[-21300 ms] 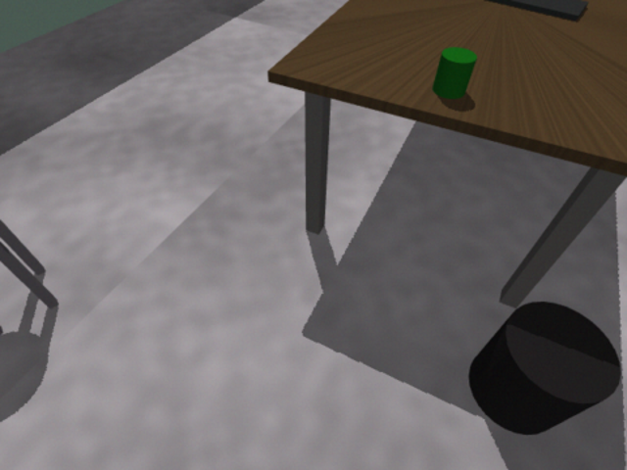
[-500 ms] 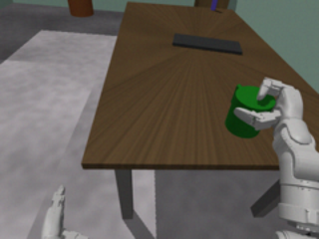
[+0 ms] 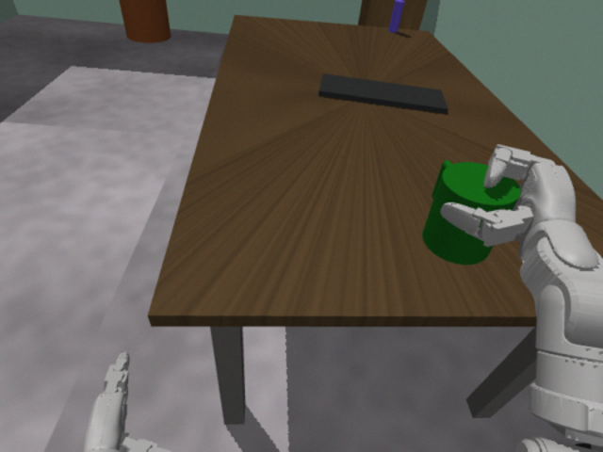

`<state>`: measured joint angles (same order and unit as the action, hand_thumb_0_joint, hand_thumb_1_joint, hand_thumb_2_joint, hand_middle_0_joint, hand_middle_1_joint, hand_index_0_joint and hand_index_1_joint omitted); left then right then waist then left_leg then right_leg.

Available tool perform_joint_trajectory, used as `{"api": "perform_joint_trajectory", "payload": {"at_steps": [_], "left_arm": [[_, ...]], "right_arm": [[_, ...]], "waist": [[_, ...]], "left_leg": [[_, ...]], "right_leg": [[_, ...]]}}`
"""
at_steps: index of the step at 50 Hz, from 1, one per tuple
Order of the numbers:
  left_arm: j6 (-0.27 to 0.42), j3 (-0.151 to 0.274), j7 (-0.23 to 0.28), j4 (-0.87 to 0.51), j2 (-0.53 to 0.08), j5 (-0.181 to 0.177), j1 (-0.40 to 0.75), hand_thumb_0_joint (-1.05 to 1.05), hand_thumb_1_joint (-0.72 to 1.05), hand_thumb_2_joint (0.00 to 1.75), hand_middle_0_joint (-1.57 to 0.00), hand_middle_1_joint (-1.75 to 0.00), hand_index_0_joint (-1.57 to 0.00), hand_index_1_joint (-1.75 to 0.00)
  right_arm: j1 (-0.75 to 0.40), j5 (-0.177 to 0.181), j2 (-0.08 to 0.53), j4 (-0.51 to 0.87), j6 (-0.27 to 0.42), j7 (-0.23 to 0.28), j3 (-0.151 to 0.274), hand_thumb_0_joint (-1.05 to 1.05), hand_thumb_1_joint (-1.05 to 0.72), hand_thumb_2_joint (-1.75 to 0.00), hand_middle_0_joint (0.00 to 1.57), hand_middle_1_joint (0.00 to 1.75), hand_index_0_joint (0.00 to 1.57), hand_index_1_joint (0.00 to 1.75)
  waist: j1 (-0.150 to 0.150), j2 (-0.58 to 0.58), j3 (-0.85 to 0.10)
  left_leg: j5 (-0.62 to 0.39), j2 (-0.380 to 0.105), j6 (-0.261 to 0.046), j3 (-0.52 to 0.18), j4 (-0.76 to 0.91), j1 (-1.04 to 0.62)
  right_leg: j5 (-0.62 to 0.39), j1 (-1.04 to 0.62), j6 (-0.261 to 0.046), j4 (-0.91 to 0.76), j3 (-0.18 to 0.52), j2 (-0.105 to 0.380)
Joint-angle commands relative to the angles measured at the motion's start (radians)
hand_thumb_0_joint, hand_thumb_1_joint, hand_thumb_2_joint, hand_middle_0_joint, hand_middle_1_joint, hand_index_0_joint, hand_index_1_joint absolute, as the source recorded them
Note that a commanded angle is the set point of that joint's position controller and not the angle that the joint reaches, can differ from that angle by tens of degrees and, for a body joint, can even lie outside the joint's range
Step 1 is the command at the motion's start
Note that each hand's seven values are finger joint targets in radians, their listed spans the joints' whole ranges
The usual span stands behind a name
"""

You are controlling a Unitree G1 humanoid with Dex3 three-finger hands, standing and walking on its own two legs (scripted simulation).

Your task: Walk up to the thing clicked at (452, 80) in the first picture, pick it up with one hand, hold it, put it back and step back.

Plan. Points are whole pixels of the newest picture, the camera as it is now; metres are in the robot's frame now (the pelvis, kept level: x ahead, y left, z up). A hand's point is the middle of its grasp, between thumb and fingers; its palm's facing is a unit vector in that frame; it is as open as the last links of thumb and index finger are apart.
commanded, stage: hold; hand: right
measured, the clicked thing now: (460, 205) +0.36 -0.17 +0.20
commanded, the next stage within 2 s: none
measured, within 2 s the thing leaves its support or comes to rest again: neither
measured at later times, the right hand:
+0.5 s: hand (497, 191) +0.33 -0.18 +0.25, palm faces +0.14 +0.99 -0.05, open 7.1 cm
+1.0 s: hand (495, 185) +0.33 -0.17 +0.26, palm faces +0.13 +0.99 -0.04, open 7.1 cm
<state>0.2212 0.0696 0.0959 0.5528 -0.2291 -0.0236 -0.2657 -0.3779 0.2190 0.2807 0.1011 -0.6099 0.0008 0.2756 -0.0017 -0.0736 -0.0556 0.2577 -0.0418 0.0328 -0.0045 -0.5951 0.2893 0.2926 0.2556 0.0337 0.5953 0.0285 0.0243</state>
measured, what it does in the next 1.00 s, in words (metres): stands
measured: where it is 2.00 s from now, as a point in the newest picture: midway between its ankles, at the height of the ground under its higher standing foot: outside the picture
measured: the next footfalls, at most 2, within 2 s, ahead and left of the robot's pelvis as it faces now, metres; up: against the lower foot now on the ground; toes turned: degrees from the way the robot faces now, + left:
none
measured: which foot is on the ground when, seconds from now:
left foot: down 0.00-1.00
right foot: down 0.00-1.00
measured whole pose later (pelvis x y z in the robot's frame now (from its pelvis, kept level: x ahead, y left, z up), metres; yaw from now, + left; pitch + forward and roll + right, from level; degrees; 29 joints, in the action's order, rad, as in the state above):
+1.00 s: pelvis +0.00 +0.00 +0.00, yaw +0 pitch -3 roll +0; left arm 0.26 0.09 0.10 0.61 -0.24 -0.03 -0.24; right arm -0.39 0.25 0.29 0.22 -0.75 -0.01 0.30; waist 0.00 -0.08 -0.07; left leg 0.27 -0.05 0.04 0.00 -0.60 0.28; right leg 0.30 0.25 0.03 0.60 0.03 0.02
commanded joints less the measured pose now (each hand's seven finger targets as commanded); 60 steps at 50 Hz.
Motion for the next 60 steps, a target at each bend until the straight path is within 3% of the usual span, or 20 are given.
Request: {"api": "perform_joint_trajectory", "payload": {"at_steps": [1,4,5,6,13,16,21,26,31,33,36,37,38,43,48,49,53,55,57,60], "left_arm": [[0.069,0.089,0.013,-0.159,-0.155,-0.001,0.122,0.0,-0.55,0.05,-0.05,-0.05,-0.05,-0.05],[0.07,0.037,0.011,-0.167,-0.099,-0.001,0.142,0.0,-0.56,0.06,-0.05,-0.05,-0.04,-0.05],[0.069,0.053,0.014,-0.153,-0.109,-0.002,0.142,0.0,-0.56,0.06,-0.05,-0.05,-0.04,-0.05],[0.07,0.021,0.009,-0.137,-0.084,0.0,0.152,0.0,-0.55,0.05,-0.05,-0.05,-0.04,-0.05],[0.081,0.071,0.008,-0.156,-0.146,-0.001,0.17,0.0,-0.55,0.05,-0.05,-0.05,-0.05,-0.05],[0.08,0.033,0.002,-0.163,-0.105,-0.003,0.157,0.0,-0.55,0.05,-0.05,-0.05,-0.05,-0.05],[0.08,0.069,0.001,-0.148,-0.133,-0.005,0.173,0.0,-0.55,0.05,-0.05,-0.05,-0.05,-0.05],[0.093,0.078,0.005,-0.148,-0.146,-0.005,0.172,0.0,-0.55,0.05,-0.05,-0.05,-0.05,-0.05],[0.092,0.027,0.005,-0.104,-0.095,-0.001,0.156,0.0,-0.56,0.05,-0.05,-0.05,-0.05,-0.05],[0.094,0.054,0.01,-0.12,-0.124,-0.002,0.168,0.0,-0.56,0.05,-0.05,-0.05,-0.05,-0.05],[0.102,0.055,0.012,-0.143,-0.139,-0.001,0.201,0.0,-0.55,0.05,-0.05,-0.06,-0.05,-0.05],[0.101,0.061,0.014,-0.12,-0.137,-0.002,0.172,0.0,-0.55,0.04,-0.05,-0.06,-0.06,-0.05],[0.099,0.04,0.01,-0.106,-0.117,-0.001,0.173,0.0,-0.55,0.05,-0.05,-0.06,-0.05,-0.05],[0.099,0.05,0.012,-0.123,-0.122,0.001,0.166,0.0,-0.55,0.05,-0.05,-0.06,-0.05,-0.05],[0.094,0.072,0.011,-0.097,-0.137,-0.001,0.161,0.0,-0.55,0.05,-0.05,-0.05,-0.05,-0.05],[0.091,0.065,0.011,-0.114,-0.129,0.0,0.17,0.0,-0.55,0.05,-0.05,-0.05,-0.05,-0.05],[0.094,0.052,0.011,-0.159,-0.122,-0.002,0.198,0.0,-0.55,0.05,-0.05,-0.05,-0.05,-0.05],[0.089,0.045,0.012,-0.144,-0.113,-0.002,0.178,0.0,-0.55,0.05,-0.05,-0.05,-0.05,-0.05],[0.093,0.02,0.007,-0.137,-0.092,-0.005,0.193,0.0,-0.55,0.05,-0.05,-0.05,-0.05,-0.05],[0.09,0.059,0.011,-0.132,-0.127,-0.004,0.184,0.0,-0.55,0.05,-0.05,-0.05,-0.05,-0.05]], "right_arm": [[-0.571,0.033,0.276,0.352,0.119,0.007,0.148,0.0,-0.19,-1.34,1.27,1.45,1.32,1.45],[-0.565,0.035,0.257,0.37,0.105,0.009,0.137,0.0,-0.15,-1.32,1.25,1.43,1.3,1.43],[-0.55,0.04,0.245,0.337,0.097,0.006,0.137,0.0,-0.16,-1.32,1.25,1.44,1.3,1.44],[-0.559,0.039,0.243,0.354,0.096,0.006,0.133,0.0,-0.14,-1.33,1.25,1.45,1.31,1.45],[-0.567,0.028,0.233,0.378,0.056,-0.012,0.111,0.0,-0.18,-1.34,1.27,1.45,1.32,1.45],[-0.555,0.035,0.234,0.413,0.051,-0.019,0.119,0.0,-0.16,-1.34,1.26,1.45,1.31,1.45],[-0.541,0.048,0.277,0.443,0.038,-0.012,0.164,0.0,-0.16,-1.34,1.27,1.46,1.32,1.46],[-0.542,0.054,0.263,0.443,0.024,-0.003,0.157,0.0,-0.15,-1.34,1.26,1.45,1.32,1.45],[-0.554,0.047,0.236,0.405,0.011,-0.01,0.129,0.0,-0.15,-1.35,1.26,1.46,1.32,1.46],[-0.556,0.046,0.237,0.402,0.003,-0.013,0.123,0.0,-0.15,-1.37,1.28,1.48,1.33,1.48],[-0.578,0.042,0.243,0.434,0.003,-0.015,0.116,0.0,-0.15,-1.35,1.26,1.46,1.32,1.46],[-0.568,0.045,0.254,0.406,0.001,-0.013,0.14,0.0,-0.16,-1.34,1.26,1.45,1.31,1.45],[-0.572,0.04,0.237,0.411,0.001,-0.015,0.118,0.0,-0.15,-1.34,1.25,1.45,1.31,1.45],[-0.546,0.044,0.244,0.411,-0.004,-0.01,0.135,0.0,-0.14,-1.35,1.25,1.45,1.31,1.45],[-0.56,0.049,0.291,0.404,-0.008,0.005,0.187,0.0,-0.12,-1.34,1.25,1.45,1.31,1.45],[-0.556,0.044,0.267,0.416,-0.009,0.004,0.159,0.0,-0.11,-1.35,1.25,1.46,1.31,1.46],[-0.575,0.044,0.273,0.445,-0.004,0.004,0.158,0.0,-0.09,-1.33,1.24,1.45,1.3,1.45],[-0.563,0.036,0.239,0.414,-0.01,-0.002,0.122,0.0,-0.08,-1.33,1.23,1.44,1.29,1.44],[-0.563,0.042,0.243,0.409,-0.01,-0.007,0.133,0.0,-0.08,-1.33,1.24,1.44,1.3,1.44],[-0.548,0.038,0.248,0.396,-0.015,-0.012,0.136,0.0,-0.09,-1.34,1.24,1.45,1.3,1.45]], "waist": [[0.002,0.025,-0.264],[0.018,0.053,-0.242],[0.008,0.065,-0.234],[0.025,0.045,-0.21],[0.007,0.017,-0.279],[0.013,0.037,-0.27],[0.019,0.028,-0.239],[0.007,0.055,-0.231],[0.013,0.027,-0.229],[0.007,0.025,-0.252],[0.01,0.017,-0.265],[0.011,0.026,-0.254],[0.016,0.01,-0.25],[0.002,0.049,-0.259],[0.019,0.049,-0.24],[0.016,0.04,-0.252],[0.03,0.034,-0.266],[0.015,0.039,-0.244],[0.024,0.031,-0.225],[0.007,0.034,-0.232]], "left_leg": [[-0.13,0.039,-0.018,0.069,0.098,-0.054],[-0.094,0.033,-0.012,0.065,0.11,-0.061],[-0.092,0.035,-0.009,0.064,0.113,-0.057],[-0.074,0.034,-0.011,0.063,0.113,-0.055],[-0.125,0.037,-0.018,0.069,0.095,-0.057],[-0.111,0.039,-0.017,0.075,0.1,-0.063],[-0.081,0.036,-0.013,0.071,0.11,-0.059],[-0.086,0.04,-0.012,0.072,0.107,-0.051],[-0.083,0.039,-0.015,0.072,0.105,-0.047],[-0.112,0.035,-0.015,0.071,0.1,-0.056],[-0.105,0.033,-0.014,0.069,0.101,-0.064],[-0.112,0.036,-0.016,0.072,0.1,-0.059],[-0.099,0.035,-0.018,0.073,0.101,-0.058],[-0.1,0.036,-0.012,0.074,0.105,-0.059],[-0.108,0.035,-0.012,0.07,0.104,-0.059],[-0.113,0.033,-0.014,0.071,0.102,-0.059],[-0.126,0.034,-0.014,0.072,0.094,-0.076],[-0.107,0.036,-0.016,0.074,0.097,-0.059],[-0.064,0.037,-0.014,0.075,0.105,-0.062],[-0.067,0.036,-0.012,0.069,0.11,-0.055]], "right_leg": [[-0.137,-0.093,-0.035,-0.085,-0.034,-0.031],[-0.103,-0.062,-0.042,-0.081,-0.039,-0.038],[-0.098,-0.063,-0.044,-0.086,-0.04,-0.037],[-0.085,-0.044,-0.042,-0.089,-0.038,-0.037],[-0.142,-0.102,-0.033,-0.087,-0.032,-0.031],[-0.132,-0.089,-0.033,-0.089,-0.029,-0.033],[-0.097,-0.06,-0.038,-0.092,-0.035,-0.04],[-0.099,-0.07,-0.038,-0.089,-0.031,-0.036],[-0.101,-0.068,-0.033,-0.093,-0.024,-0.033],[-0.132,-0.082,-0.033,-0.086,-0.028,-0.037],[-0.126,-0.079,-0.034,-0.084,-0.032,-0.041],[-0.136,-0.086,-0.032,-0.084,-0.029,-0.037],[-0.124,-0.073,-0.03,-0.089,-0.026,-0.037],[-0.119,-0.076,-0.036,-0.084,-0.03,-0.04],[-0.124,-0.066,-0.036,-0.082,-0.034,-0.041],[-0.13,-0.071,-0.036,-0.082,-0.032,-0.041],[-0.148,-0.072,-0.034,-0.077,-0.031,-0.04],[-0.13,-0.07,-0.032,-0.086,-0.027,-0.035],[-0.088,-0.049,-0.034,-0.093,-0.025,-0.036],[-0.089,-0.06,-0.036,-0.089,-0.034,-0.039]]}}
